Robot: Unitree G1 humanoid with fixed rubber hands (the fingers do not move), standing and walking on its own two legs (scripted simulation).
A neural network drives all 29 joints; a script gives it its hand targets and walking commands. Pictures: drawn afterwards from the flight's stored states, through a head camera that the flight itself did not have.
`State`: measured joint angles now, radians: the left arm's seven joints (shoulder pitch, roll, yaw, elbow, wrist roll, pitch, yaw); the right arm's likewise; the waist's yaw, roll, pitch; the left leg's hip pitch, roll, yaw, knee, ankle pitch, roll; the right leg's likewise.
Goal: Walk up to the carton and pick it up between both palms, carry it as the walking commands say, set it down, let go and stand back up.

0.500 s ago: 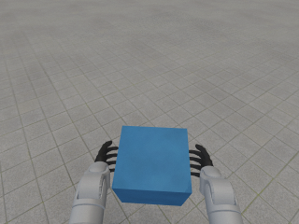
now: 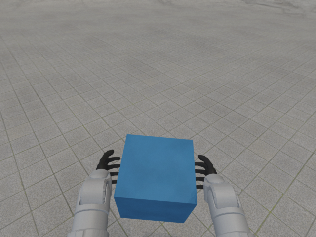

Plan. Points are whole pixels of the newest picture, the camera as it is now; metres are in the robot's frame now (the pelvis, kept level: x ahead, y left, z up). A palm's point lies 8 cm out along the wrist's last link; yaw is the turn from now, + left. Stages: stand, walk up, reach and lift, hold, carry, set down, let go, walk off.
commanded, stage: set down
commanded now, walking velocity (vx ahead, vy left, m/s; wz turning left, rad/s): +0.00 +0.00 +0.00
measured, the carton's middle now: (155, 179) +0.31 +0.05 -0.03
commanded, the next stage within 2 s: none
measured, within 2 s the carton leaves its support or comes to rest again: neither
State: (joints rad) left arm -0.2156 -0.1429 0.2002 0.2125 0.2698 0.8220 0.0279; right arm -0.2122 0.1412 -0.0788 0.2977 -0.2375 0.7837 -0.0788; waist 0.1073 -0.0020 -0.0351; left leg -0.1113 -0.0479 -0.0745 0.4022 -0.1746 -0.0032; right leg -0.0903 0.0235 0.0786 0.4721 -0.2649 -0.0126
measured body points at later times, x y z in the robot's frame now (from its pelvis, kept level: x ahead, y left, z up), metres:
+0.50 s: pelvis +0.00 +0.01 -0.01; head +0.03 +0.00 +0.44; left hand +0.30 +0.18 -0.04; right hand +0.32 -0.11 -0.05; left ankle +0.04 +0.12 -0.74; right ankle +0.00 -0.11 -0.74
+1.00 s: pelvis -0.03 -0.01 -0.07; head +0.11 +0.00 +0.36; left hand +0.31 +0.18 -0.13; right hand +0.35 -0.10 -0.14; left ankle +0.04 +0.12 -0.74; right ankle +0.00 -0.11 -0.74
